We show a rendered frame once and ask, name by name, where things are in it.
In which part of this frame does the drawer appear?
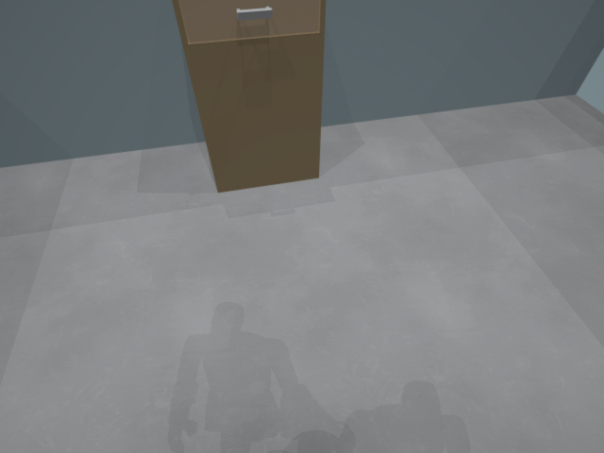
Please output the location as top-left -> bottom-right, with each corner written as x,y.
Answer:
180,0 -> 319,42

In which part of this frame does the handle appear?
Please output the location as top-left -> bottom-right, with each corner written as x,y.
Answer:
237,7 -> 273,21

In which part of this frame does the cabinet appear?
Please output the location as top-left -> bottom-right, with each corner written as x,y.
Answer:
172,0 -> 326,193

